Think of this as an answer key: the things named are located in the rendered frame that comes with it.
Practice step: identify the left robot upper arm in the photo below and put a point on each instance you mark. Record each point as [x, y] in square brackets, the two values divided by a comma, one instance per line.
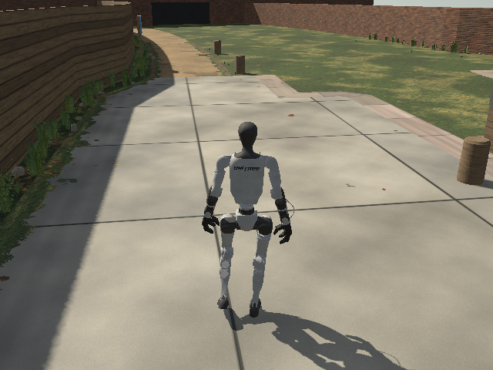
[219, 172]

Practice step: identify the right robot upper arm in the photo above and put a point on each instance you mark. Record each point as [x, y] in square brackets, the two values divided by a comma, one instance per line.
[274, 175]

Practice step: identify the left robot hand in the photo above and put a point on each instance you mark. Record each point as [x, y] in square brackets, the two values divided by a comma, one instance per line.
[209, 221]

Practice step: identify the robot left forearm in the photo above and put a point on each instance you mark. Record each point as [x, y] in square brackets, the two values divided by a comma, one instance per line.
[210, 205]

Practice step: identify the humanoid robot head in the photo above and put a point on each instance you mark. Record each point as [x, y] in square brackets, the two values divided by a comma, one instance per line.
[248, 134]

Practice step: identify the robot right shin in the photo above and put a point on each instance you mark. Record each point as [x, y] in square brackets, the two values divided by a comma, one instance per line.
[258, 282]

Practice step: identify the robot right forearm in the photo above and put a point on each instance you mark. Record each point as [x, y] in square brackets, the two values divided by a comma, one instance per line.
[282, 209]

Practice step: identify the right robot hand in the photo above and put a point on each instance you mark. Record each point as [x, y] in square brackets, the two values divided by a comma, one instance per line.
[287, 232]

